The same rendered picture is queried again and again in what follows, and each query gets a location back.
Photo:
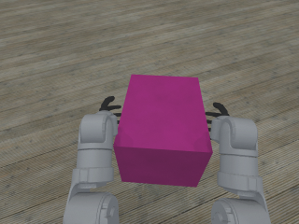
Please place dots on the robot right forearm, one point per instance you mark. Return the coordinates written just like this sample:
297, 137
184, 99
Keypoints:
238, 148

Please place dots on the left robot upper arm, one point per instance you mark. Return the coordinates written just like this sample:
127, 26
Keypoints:
92, 207

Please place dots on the robot left forearm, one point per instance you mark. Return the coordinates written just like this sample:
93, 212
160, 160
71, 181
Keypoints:
94, 160

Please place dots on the right robot hand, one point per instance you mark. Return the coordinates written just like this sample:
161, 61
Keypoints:
223, 112

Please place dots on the right robot upper arm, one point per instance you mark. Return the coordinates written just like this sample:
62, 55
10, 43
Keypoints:
238, 211

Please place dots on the left robot hand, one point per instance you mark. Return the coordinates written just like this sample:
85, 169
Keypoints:
105, 106

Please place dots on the carton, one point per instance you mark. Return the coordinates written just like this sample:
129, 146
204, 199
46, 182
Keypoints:
163, 137

